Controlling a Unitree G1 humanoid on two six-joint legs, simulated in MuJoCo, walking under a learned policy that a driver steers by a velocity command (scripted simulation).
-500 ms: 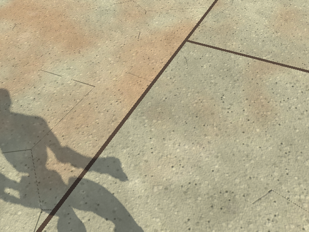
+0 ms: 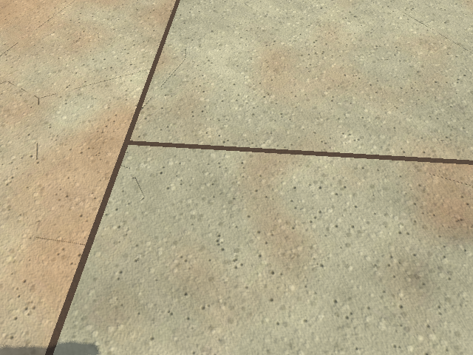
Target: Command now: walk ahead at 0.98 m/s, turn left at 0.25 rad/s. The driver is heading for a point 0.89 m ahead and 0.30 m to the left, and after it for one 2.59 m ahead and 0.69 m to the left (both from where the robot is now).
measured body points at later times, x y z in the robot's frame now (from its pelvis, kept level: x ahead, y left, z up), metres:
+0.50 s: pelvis +0.41 -0.02 +0.00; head +0.42 -0.01 +0.45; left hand +0.30 +0.26 -0.12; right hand +0.70 -0.19 -0.06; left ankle +0.45 +0.13 -0.63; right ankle +0.38 -0.17 -0.73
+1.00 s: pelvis +0.77 +0.21 +0.00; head +0.78 +0.24 +0.45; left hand +0.77 +0.55 -0.05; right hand +0.99 +0.05 -0.11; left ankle +0.69 +0.20 -0.73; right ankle +1.07 +0.24 -0.66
